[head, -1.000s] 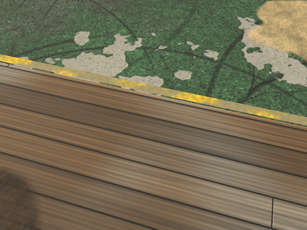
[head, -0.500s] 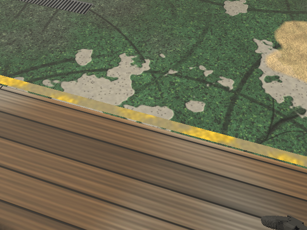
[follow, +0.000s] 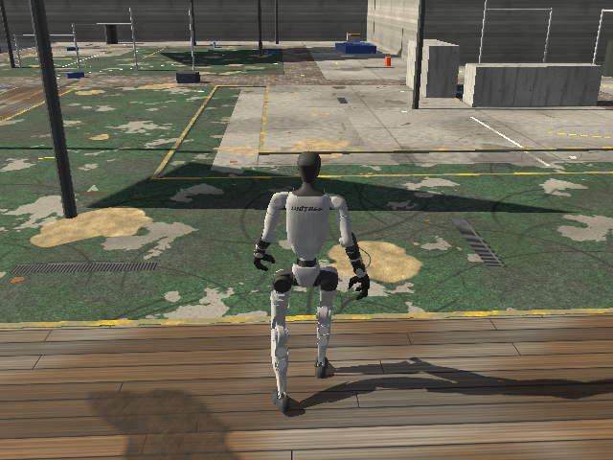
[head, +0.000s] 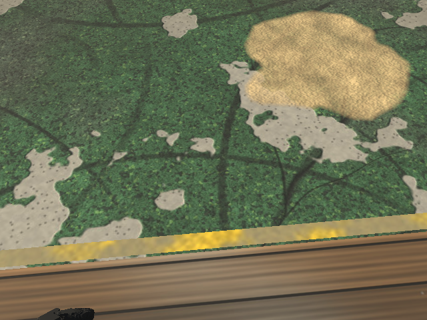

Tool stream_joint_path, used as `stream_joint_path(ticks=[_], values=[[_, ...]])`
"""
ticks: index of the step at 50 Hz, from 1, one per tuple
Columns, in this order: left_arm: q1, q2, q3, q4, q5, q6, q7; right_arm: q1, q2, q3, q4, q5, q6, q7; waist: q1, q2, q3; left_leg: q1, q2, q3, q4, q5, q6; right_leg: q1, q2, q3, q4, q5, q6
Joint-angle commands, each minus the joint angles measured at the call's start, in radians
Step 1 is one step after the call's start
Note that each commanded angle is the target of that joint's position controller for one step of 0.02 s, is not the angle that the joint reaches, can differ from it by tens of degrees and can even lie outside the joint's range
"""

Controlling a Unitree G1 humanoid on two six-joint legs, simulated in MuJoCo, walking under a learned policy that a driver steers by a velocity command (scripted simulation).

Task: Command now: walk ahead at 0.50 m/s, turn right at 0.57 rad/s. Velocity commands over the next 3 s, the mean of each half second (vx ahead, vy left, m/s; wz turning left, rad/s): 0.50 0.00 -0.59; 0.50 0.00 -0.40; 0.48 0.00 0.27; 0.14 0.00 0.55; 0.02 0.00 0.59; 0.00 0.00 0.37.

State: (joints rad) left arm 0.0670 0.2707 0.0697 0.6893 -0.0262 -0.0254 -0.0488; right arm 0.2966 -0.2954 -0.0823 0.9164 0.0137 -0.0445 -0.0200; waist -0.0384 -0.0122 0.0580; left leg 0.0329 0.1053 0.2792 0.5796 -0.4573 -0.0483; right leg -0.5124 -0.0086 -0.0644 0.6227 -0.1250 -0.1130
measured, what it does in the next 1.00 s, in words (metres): walks ahead, turning right: left foot, then right foot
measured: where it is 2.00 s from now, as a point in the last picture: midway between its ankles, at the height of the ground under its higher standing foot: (300, 175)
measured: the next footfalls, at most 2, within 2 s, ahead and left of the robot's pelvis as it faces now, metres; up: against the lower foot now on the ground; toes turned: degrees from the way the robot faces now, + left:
left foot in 0.48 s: +0.47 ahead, +0.07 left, +0.00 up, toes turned -20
right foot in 0.98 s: +0.60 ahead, -0.29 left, +0.00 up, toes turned -31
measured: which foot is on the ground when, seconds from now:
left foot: down 0.00-0.00, up 0.02-0.46, down 0.48-1.00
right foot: down 0.00-0.50, up 0.52-0.96, down 0.98-1.00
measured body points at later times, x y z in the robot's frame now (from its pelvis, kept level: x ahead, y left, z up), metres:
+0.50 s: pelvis +0.29 +0.00 +0.01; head +0.31 -0.01 +0.46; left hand +0.40 +0.28 -0.10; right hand +0.45 -0.29 -0.06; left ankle +0.43 +0.09 -0.72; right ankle +0.12 -0.08 -0.71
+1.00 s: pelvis +0.52 -0.12 +0.01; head +0.55 -0.15 +0.46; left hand +0.84 -0.04 -0.06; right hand +0.36 -0.36 -0.12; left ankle +0.44 +0.09 -0.71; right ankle +0.57 -0.26 -0.72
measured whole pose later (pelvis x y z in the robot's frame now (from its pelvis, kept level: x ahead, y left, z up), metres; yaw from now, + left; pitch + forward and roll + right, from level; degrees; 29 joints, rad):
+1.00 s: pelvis +0.52 -0.12 +0.01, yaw -30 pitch +2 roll +2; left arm 0.04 0.25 0.04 0.60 -0.01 -0.05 -0.04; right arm 0.38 -0.30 -0.06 0.91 0.03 -0.06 0.01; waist -0.08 -0.01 0.04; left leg 0.02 0.07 0.15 0.45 -0.44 -0.04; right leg -0.49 -0.02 -0.03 0.54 -0.11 -0.07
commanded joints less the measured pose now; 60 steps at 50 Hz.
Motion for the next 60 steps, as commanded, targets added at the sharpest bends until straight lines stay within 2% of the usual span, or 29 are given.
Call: stream_joint_path(ticks=[1,2,3,4,5,6,10,15,20,23,24,25,26,27,29,30,32,36,41,45,47,49,50,51,52,53,54,56,60], values=[[0.347,0.333,0.101,-0.002,0.001,-0.008,0.022,0.016,-0.030,0.021,-0.151,-0.021,-0.056,0.009,0.103,-0.243,-0.414,-0.727,-0.152,-0.262,0.810,-0.169,0.017,0.903,-0.329,0.899,-0.283,-0.229,-0.343],[0.344,0.240,0.074,-0.002,0.007,-0.024,0.012,-0.116,-0.121,0.001,-0.174,0.021,-0.088,0.022,0.164,-0.104,-0.354,-0.844,-0.098,-0.373,0.843,-0.102,0.040,0.880,-0.320,0.840,-0.353,-0.233,-0.283],[0.308,0.202,0.063,0.002,0.008,-0.036,0.012,-0.154,-0.124,0.002,-0.189,0.035,-0.104,0.026,0.142,-0.080,-0.231,-0.871,-0.056,-0.359,0.781,-0.009,0.066,0.758,-0.286,0.689,-0.349,-0.170,-0.243],[0.233,0.172,0.053,-0.009,0.006,-0.041,0.014,-0.146,-0.116,0.002,-0.173,0.013,-0.109,0.017,0.091,0.007,-0.163,-0.808,-0.010,-0.361,0.689,0.068,0.068,0.606,-0.237,0.573,-0.344,-0.074,-0.203],[0.176,0.138,0.042,-0.024,0.011,-0.043,0.017,-0.132,-0.130,-0.008,-0.162,-0.009,-0.101,0.011,0.053,-0.001,-0.127,-0.733,0.017,-0.364,0.609,0.114,0.062,0.491,-0.201,0.491,-0.355,0.027,-0.182],[0.151,0.127,0.036,-0.039,0.021,-0.043,0.022,-0.114,-0.132,-0.013,-0.160,-0.014,-0.088,0.014,0.029,-0.022,-0.117,-0.674,0.028,-0.368,0.577,0.144,0.054,0.420,-0.181,0.458,-0.378,0.079,-0.178],[0.193,0.168,0.047,-0.030,0.013,-0.049,0.048,-0.168,-0.085,-0.003,-0.191,-0.032,-0.056,0.011,0.030,-0.015,-0.083,-0.662,0.003,-0.336,0.384,0.272,-0.007,0.318,-0.137,0.358,-0.412,0.216,-0.181],[0.260,0.175,0.050,-0.010,0.005,-0.035,0.066,-0.338,-0.049,0.015,-0.246,-0.018,-0.065,0.026,0.098,-0.065,-0.045,-0.590,-0.069,-0.327,0.030,0.542,-0.020,0.276,-0.079,0.319,-0.395,0.073,-0.112],[0.309,0.166,0.050,0.013,-0.001,-0.021,0.072,-0.380,-0.094,0.004,-0.278,-0.006,-0.086,0.047,0.105,-0.087,-0.044,-0.545,-0.096,-0.363,-0.093,0.486,0.015,0.384,-0.131,0.442,-0.282,0.033,-0.092],[0.274,0.149,0.045,0.001,0.003,-0.011,0.074,-0.231,-0.132,-0.020,-0.244,-0.008,-0.100,0.043,0.021,-0.122,-0.095,-0.343,-0.110,-0.333,-0.155,0.404,0.069,0.394,-0.102,0.473,-0.144,0.140,-0.052],[0.264,0.101,0.026,-0.014,0.011,-0.014,0.069,-0.105,-0.170,-0.034,-0.228,-0.025,-0.106,0.036,-0.040,-0.081,-0.209,-0.114,-0.015,-0.406,-0.131,0.396,0.123,0.317,-0.047,0.420,0.056,0.123,-0.018],[0.356,0.038,0.007,-0.037,0.008,-0.019,0.069,0.036,-0.252,-0.054,-0.215,-0.044,-0.101,0.028,-0.038,0.127,-0.373,0.255,0.212,-0.736,-0.143,0.288,0.245,0.032,0.081,0.289,0.395,-0.150,0.056],[0.419,0.067,0.002,-0.050,-0.013,-0.027,0.070,0.071,-0.233,-0.052,-0.186,-0.023,-0.088,0.039,-0.013,0.358,-0.412,0.354,0.335,-1.091,-0.257,0.035,0.328,-0.209,0.087,0.248,0.609,-0.483,0.081],[0.360,0.163,0.024,-0.032,-0.020,-0.023,0.070,0.016,-0.140,-0.028,-0.208,-0.009,-0.081,0.038,-0.032,0.213,-0.266,0.238,0.302,-0.999,-0.290,-0.096,0.288,-0.285,0.021,0.267,0.696,-0.409,0.090],[0.227,0.171,0.032,-0.057,0.001,-0.014,0.067,-0.075,-0.084,-0.008,-0.215,-0.019,-0.063,0.031,-0.017,0.091,-0.090,-0.020,0.212,-0.716,-0.324,0.082,0.230,-0.253,-0.046,0.208,0.658,-0.268,0.097],[0.213,0.156,0.035,-0.062,0.006,-0.010,0.063,-0.100,-0.065,-0.001,-0.209,-0.025,-0.063,0.029,0.006,0.103,-0.056,-0.097,0.177,-0.630,-0.348,0.166,0.218,-0.218,-0.076,0.208,0.609,-0.228,0.095],[0.229,0.109,0.028,-0.064,-0.004,0.001,0.054,-0.108,-0.067,-0.002,-0.196,-0.024,-0.070,0.027,0.026,0.132,-0.043,-0.171,0.147,-0.514,-0.396,0.261,0.218,-0.164,-0.101,0.181,0.566,-0.191,0.098],[0.171,0.066,0.012,-0.094,0.007,0.001,0.053,-0.067,-0.112,-0.016,-0.157,-0.021,-0.081,0.031,0.021,0.079,-0.040,-0.152,0.156,-0.399,-0.438,0.429,0.261,-0.204,-0.105,0.185,0.412,-0.078,0.114],[0.018,0.037,-0.010,-0.121,0.011,-0.027,0.024,-0.027,-0.146,-0.018,-0.122,0.001,-0.062,0.031,-0.025,0.064,-0.008,-0.128,0.117,-0.261,-0.444,0.497,0.234,-0.124,-0.079,0.094,0.090,0.124,0.105],[-0.073,0.055,-0.010,-0.161,0.005,-0.034,0.007,0.047,-0.180,-0.025,-0.077,0.019,-0.039,0.030,-0.039,0.084,0.016,-0.016,0.172,-0.271,-0.406,0.556,0.221,-0.108,-0.057,0.062,-0.030,0.045,0.074],[-0.033,0.087,0.004,-0.158,0.010,-0.036,0.005,0.043,-0.199,-0.027,-0.065,0.025,-0.026,0.027,0.008,0.109,-0.018,0.027,0.181,-0.253,-0.316,0.770,0.200,-0.008,-0.020,0.032,-0.079,-0.024,0.040],[0.225,0.167,0.049,-0.077,0.018,-0.032,0.017,0.037,-0.175,-0.013,-0.061,0.022,-0.019,0.019,0.147,0.092,-0.183,-0.088,0.108,-0.170,0.003,0.940,0.144,0.406,0.025,0.005,-0.129,0.048,-0.014],[0.406,0.255,0.073,-0.046,0.024,-0.023,0.036,0.038,-0.110,0.016,-0.095,-0.017,-0.025,0.018,0.206,-0.060,-0.331,-0.339,0.050,-0.144,0.347,0.571,0.098,0.725,-0.190,0.270,-0.085,0.118,-0.083],[0.389,0.310,0.071,-0.044,0.023,-0.025,0.033,0.140,-0.016,0.046,-0.111,-0.014,-0.048,0.031,0.112,-0.274,-0.452,-0.668,-0.118,-0.254,0.637,-0.132,0.057,0.933,-0.389,0.743,-0.229,-0.075,-0.240],[0.375,0.208,0.048,-0.052,0.022,-0.031,0.030,0.055,-0.126,0.019,-0.099,0.020,-0.062,0.037,0.164,-0.134,-0.395,-0.772,-0.072,-0.369,0.730,-0.130,0.069,0.876,-0.377,0.726,-0.286,-0.158,-0.207],[0.318,0.175,0.034,-0.049,0.023,-0.038,0.030,-0.027,-0.148,0.011,-0.130,0.042,-0.068,0.040,0.152,-0.113,-0.246,-0.823,-0.034,-0.355,0.721,-0.040,0.082,0.746,-0.343,0.560,-0.303,-0.093,-0.167],[0.255,0.146,0.024,-0.047,0.022,-0.044,0.028,-0.051,-0.132,0.013,-0.128,0.032,-0.065,0.035,0.114,-0.052,-0.177,-0.786,0.008,-0.344,0.667,0.049,0.079,0.614,-0.300,0.448,-0.327,-0.012,-0.140],[0.177,0.099,0.013,-0.045,0.035,-0.057,0.026,-0.018,-0.112,0.008,-0.111,0.017,-0.042,0.034,0.050,-0.082,-0.112,-0.679,0.049,-0.362,0.594,0.157,0.063,0.439,-0.248,0.308,-0.403,0.057,-0.114],[0.162,0.106,0.023,-0.002,0.044,-0.091,0.034,-0.027,-0.065,0.011,-0.113,0.016,-0.002,0.025,0.022,-0.050,-0.047,-0.696,0.039,-0.391,0.515,0.279,0.029,0.354,-0.240,0.155,-0.494,0.154,-0.113]])
Over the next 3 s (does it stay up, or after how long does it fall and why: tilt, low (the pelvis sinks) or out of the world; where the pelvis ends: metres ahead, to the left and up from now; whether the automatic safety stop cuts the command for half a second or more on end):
stays up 0.92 -0.28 0.02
